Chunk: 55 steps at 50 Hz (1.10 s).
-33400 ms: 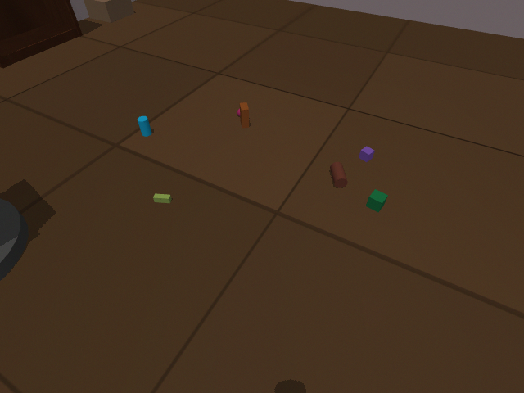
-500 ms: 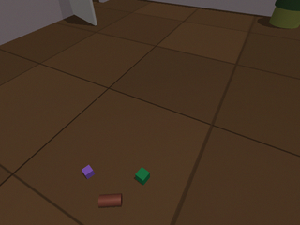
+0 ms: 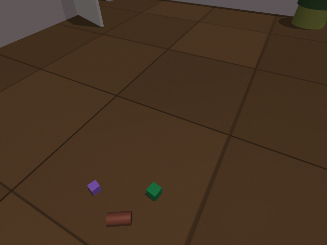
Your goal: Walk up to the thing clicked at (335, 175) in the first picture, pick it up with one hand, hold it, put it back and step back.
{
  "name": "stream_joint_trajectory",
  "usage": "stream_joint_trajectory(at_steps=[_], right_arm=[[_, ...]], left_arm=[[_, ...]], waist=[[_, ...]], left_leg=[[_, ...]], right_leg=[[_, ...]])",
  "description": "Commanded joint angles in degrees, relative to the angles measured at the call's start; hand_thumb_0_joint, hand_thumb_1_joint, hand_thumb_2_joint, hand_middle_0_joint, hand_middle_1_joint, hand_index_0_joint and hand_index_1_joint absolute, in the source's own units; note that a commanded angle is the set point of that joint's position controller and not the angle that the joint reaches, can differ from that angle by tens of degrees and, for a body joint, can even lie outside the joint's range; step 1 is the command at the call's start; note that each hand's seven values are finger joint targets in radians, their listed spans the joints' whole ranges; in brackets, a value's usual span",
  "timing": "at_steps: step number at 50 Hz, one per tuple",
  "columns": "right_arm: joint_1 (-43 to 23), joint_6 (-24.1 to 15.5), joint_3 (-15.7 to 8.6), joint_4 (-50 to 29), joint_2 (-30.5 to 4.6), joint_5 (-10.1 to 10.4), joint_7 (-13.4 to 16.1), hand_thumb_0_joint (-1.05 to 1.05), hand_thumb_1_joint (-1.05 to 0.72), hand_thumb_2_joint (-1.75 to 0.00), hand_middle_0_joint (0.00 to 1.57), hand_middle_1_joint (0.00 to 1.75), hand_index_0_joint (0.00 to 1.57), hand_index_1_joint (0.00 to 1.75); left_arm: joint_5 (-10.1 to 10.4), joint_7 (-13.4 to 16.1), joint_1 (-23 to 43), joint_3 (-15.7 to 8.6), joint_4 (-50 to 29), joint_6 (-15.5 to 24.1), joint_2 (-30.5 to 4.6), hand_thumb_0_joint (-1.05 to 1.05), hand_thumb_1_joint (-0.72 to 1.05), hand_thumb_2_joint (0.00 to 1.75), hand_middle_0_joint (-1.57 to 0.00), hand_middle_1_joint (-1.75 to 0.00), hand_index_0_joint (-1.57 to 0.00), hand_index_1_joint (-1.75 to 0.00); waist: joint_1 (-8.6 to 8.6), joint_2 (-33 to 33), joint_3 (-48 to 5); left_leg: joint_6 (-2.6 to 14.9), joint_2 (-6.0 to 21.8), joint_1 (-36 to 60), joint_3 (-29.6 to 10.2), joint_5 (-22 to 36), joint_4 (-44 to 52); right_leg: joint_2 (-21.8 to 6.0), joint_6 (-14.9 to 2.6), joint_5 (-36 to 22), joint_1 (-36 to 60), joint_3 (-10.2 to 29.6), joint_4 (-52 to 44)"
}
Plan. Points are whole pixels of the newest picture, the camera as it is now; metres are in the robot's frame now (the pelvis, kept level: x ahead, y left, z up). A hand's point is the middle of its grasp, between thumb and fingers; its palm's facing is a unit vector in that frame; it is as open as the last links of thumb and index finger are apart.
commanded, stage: stand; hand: left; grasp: from above
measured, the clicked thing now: (119, 218) +0.46 +0.28 -0.75
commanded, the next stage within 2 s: step back in 0.20 s
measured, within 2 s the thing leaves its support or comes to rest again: neither
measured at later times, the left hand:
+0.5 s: hand out of the picture +0.09 +0.31 -0.18, palm faces +0.00 -0.93 -0.37, open 7.4 cm
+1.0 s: hand out of the picture -0.01 +0.29 -0.16, palm faces -0.06 -0.92 -0.40, open 7.4 cm
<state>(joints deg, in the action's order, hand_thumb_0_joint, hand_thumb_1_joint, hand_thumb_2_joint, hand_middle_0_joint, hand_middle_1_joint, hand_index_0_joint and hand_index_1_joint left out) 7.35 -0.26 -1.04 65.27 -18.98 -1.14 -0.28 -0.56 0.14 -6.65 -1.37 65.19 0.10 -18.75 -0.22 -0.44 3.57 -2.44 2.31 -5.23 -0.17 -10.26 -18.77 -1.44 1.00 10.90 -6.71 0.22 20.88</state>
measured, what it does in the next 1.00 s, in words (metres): walks backwards: right foot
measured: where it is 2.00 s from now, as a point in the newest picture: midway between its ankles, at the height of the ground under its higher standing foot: outside the picture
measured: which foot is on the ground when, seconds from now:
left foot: down 0.00-0.92, up 0.94-1.00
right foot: down 0.00-0.48, up 0.50-0.88, down 0.90-1.00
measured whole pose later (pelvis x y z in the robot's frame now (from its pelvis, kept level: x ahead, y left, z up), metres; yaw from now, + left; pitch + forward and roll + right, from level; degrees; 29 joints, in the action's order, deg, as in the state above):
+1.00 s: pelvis -0.12 +0.03 -0.02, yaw -4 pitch -3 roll +1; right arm 5.9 3.2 -3.0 51.3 -21.1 -0.2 0.5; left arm -1.6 0.0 -8.7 -4.1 50.6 -2.1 -19.7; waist -0.4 -1.4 9.7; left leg 0.7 -3.4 -23.4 -2.0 -28.0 -51.8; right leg 1.9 -2.0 19.2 -14.8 2.7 37.4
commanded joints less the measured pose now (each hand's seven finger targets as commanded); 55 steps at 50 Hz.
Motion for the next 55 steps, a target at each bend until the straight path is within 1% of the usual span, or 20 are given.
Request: stream_joint_trajectory(at_steps=[1,9,10,13,18,20,22,23,24,25,26,31,38,44,45,46,47,48,52,55], right_arm=[[-1.9,-1.1,-1.9,-3.3,-11.8,0.2,0.9,0.0,-0.9,-0.9,0.2,0.3,0.2,0.3],[-2.4,-1.0,-1.9,-3.4,-12.0,0.2,0.9,0.0,-0.9,-0.9,0.2,0.3,0.2,0.3],[-4.4,0.0,-2.7,-4.3,-15.1,0.7,0.7,0.0,-0.9,-0.9,0.2,0.3,0.2,0.3],[-2.2,0.5,-2.8,-6.0,-13.4,1.5,0.6,0.0,-0.9,-0.9,0.2,0.3,0.2,0.3],[2.0,2.3,-3.8,-8.2,-12.6,0.9,0.2,0.0,-0.9,-0.9,0.2,0.3,0.2,0.3],[4.1,2.4,-4.0,-8.9,-12.5,1.0,0.0,0.0,-0.9,-0.9,0.2,0.3,0.2,0.3],[3.8,1.5,-4.3,-9.7,-14.3,0.6,0.3,0.0,-0.9,-0.9,0.2,0.3,0.2,0.3],[2.3,1.1,-5.3,-10.5,-17.9,0.1,0.5,0.0,-0.9,-0.9,0.2,0.3,0.2,0.3],[3.5,0.8,-5.9,-10.8,-20.1,-0.5,0.8,0.0,-0.9,-0.9,0.2,0.3,0.2,0.3],[3.8,0.6,-6.0,-11.1,-19.6,-0.8,1.2,0.0,-0.9,-0.9,0.2,0.3,0.2,0.3],[2.8,0.4,-6.1,-12.7,-20.3,-0.5,1.4,0.0,-0.9,-0.9,0.2,0.3,0.2,0.3],[-3.3,0.5,-5.2,-16.3,-15.2,-0.8,2.4,0.0,-0.9,-0.9,0.2,0.3,0.2,0.3],[3.0,0.9,-5.7,-17.4,-15.8,0.0,2.7,0.0,-0.9,-0.9,0.2,0.3,0.2,0.3],[-2.3,1.6,-5.6,-19.5,-17.1,0.8,1.9,0.0,-0.9,-0.9,0.2,0.3,0.2,0.3],[-2.7,1.6,-5.1,-19.7,-15.4,1.3,1.7,0.0,-0.9,-0.9,0.2,0.3,0.2,0.3],[-2.4,1.6,-4.4,-20.2,-13.7,1.6,1.6,0.0,-0.9,-0.9,0.2,0.3,0.2,0.3],[-3.7,2.0,-4.7,-20.4,-13.0,1.5,2.0,0.0,-0.9,-0.9,0.2,0.3,0.2,0.3],[-2.4,2.3,-5.3,-19.4,-14.5,1.0,2.2,0.0,-0.9,-0.9,0.2,0.3,0.2,0.3],[3.6,2.0,-4.2,-16.4,-13.1,1.6,1.9,0.0,-0.9,-0.9,0.2,0.3,0.2,0.3],[3.8,1.5,-3.7,-17.7,-13.6,1.4,2.3,0.0,-0.9,-0.9,0.2,0.3,0.2,0.3]], left_arm=[[-0.1,0.6,2.4,-1.9,-4.0,1.5,-12.3,0.0,0.9,0.9,-0.2,-0.3,-0.2,-0.3],[0.0,0.7,2.1,-1.7,-4.1,1.5,-12.3,0.0,0.9,0.9,-0.2,-0.3,-0.2,-0.3],[1.0,0.9,2.4,-4.5,-4.8,0.8,-16.7,0.0,0.9,0.9,-0.2,-0.3,-0.2,-0.3],[1.0,1.2,1.2,-5.2,-7.0,0.5,-16.9,0.0,0.9,0.9,-0.2,-0.3,-0.2,-0.3],[-0.5,1.3,7.0,-6.0,-12.5,-0.5,-18.2,0.0,0.9,0.9,-0.2,-0.3,-0.2,-0.3],[-0.8,1.3,9.3,-5.8,-14.2,-1.0,-17.7,0.0,0.9,0.9,-0.2,-0.3,-0.2,-0.3],[-0.1,1.2,8.9,-5.1,-15.0,-1.7,-15.1,0.0,0.9,0.9,-0.2,-0.3,-0.2,-0.3],[0.4,1.3,8.5,-4.5,-16.1,-1.9,-12.6,0.0,0.9,0.9,-0.2,-0.3,-0.2,-0.3],[0.5,1.7,7.5,-4.4,-16.2,-2.5,-11.3,0.0,0.9,0.9,-0.2,-0.3,-0.2,-0.3],[0.2,2.1,4.2,-4.3,-15.7,-3.0,-11.8,0.0,0.9,0.9,-0.2,-0.3,-0.2,-0.3],[0.3,2.4,2.8,-4.2,-15.6,-2.9,-11.6,0.0,0.9,0.9,-0.2,-0.3,-0.2,-0.3],[0.5,2.3,-0.7,-4.9,-15.4,-3.2,-13.4,0.0,0.9,0.9,-0.2,-0.3,-0.2,-0.3],[0.0,1.8,1.5,-5.3,-18.8,-2.0,-12.9,0.0,0.9,0.9,-0.2,-0.3,-0.2,-0.3],[-0.9,1.1,-7.0,-6.0,-16.0,-1.0,-12.4,0.0,0.9,0.9,-0.2,-0.3,-0.2,-0.3],[-1.4,1.1,-7.6,-6.4,-16.3,-0.6,-14.1,0.0,0.9,0.9,-0.2,-0.3,-0.2,-0.3],[-1.6,1.0,-5.2,-7.3,-17.6,-0.4,-17.6,0.0,0.9,0.9,-0.2,-0.3,-0.2,-0.3],[-1.2,0.8,-2.4,-8.0,-19.3,-0.7,-22.1,0.0,0.9,0.9,-0.2,-0.3,-0.2,-0.3],[-1.8,1.0,0.5,-7.9,-21.3,-0.4,-21.5,0.0,0.9,0.9,-0.2,-0.3,-0.2,-0.3],[-0.9,1.6,4.7,-6.6,-22.9,-0.6,-14.0,0.0,0.9,0.9,-0.2,-0.3,-0.2,-0.3],[-1.5,1.6,0.4,-6.5,-24.0,-0.7,-13.9,0.0,0.9,0.9,-0.2,-0.3,-0.2,-0.3]], waist=[[0.24,0.5,-4.1],[0.24,0.3,-4.0],[-0.07,1.5,3.1],[0.67,4.1,-2.8],[1.83,11.3,-7.0],[2.96,12.1,-6.6],[2.69,3.6,-6.2],[2.11,-5.7,-5.8],[2.07,-9.8,-5.6],[1.01,-5.8,-6.9],[1.92,-9.7,-8.4],[-1.2,-7.3,-8.4],[3.2,-6.7,-6.7],[-1.14,-5.8,-8.2],[-1.14,-0.8,-9.2],[-0.12,8.9,-7.2],[-2.33,17.6,-3.3],[-1.41,15.4,0.0],[1.96,7.4,-1.2],[-1.02,7.6,-4.7]], left_leg=[[2.68,5.1,-0.1,-3.4,6.0,2.5],[2.5,5.1,0.3,-3.1,6.7,2.5],[4.04,3.8,-6.1,-3.8,12.5,-3.8],[4.1,1.3,-4.6,-0.6,11.2,-11.9],[4.64,-4.5,-6.9,-0.5,-17.0,-28.5],[5.16,-2.9,-6.8,-1.8,-14.2,-24.3],[6.16,2.5,-8.9,-5.6,8.8,-8.9],[7.79,9.6,-7.2,-14.9,22.5,-3.5],[9.48,13.6,0.7,-22.0,32.0,-2.3],[10.21,14.2,2.4,-19.4,38.0,-5.6],[11.39,16.6,2.0,-22.7,37.7,-4.7],[13.27,10.6,4.0,-11.4,32.7,-8.3],[15.47,12.4,7.7,-12.4,30.8,-10.3],[11.33,10.5,-6.6,-10.5,12.9,-13.9],[8.63,7.5,-11.2,-8.3,6.9,-17.0],[4.73,-0.3,-19.4,-4.2,-4.3,-24.1],[2.84,-8.4,-20.1,-1.6,-24.2,-37.3],[2.13,-7.3,-17.7,-7.2,-26.3,-46.5],[1.93,-11.1,-21.8,-9.5,-17.4,-49.4],[0.82,-9.0,-23.5,-7.1,-18.0,-43.1]], right_leg=[[-5.7,-1.91,-6.9,-0.1,4.1,-3.7],[-5.7,-1.95,-8.1,0.0,3.9,-3.8],[-5.1,-2.36,-16.3,-4.7,4.8,0.0],[-8.3,-6.18,-21.4,-3.5,7.1,0.4],[-16.6,-14.05,-19.9,-9.2,13.2,1.1],[-15.2,-12.0,-17.0,-10.5,10.6,4.2],[-7.4,-6.42,-11.8,-8.0,4.7,14.1],[0.7,-3.49,-3.1,-12.0,1.8,23.1],[7.4,-3.12,19.6,-21.0,4.7,28.7],[6.7,-2.96,23.7,-21.7,8.9,34.4],[7.0,-2.93,25.1,-22.0,10.0,37.3],[6.8,-1.94,16.8,-22.8,10.5,46.9],[3.9,0.07,17.2,-20.1,6.6,29.5],[2.0,-3.01,0.9,-2.8,1.6,5.8],[-1.7,-4.48,-4.1,0.0,7.8,4.7],[-9.4,-8.96,-8.2,0.7,19.1,1.8],[-19.9,-18.77,-9.1,-9.3,30.1,-3.1],[-21.9,-20.51,-11.5,-15.2,33.0,-3.1],[-9.5,-11.61,-18.9,-7.6,12.1,1.6],[-9.9,-13.0,-19.6,0.9,12.0,4.0]])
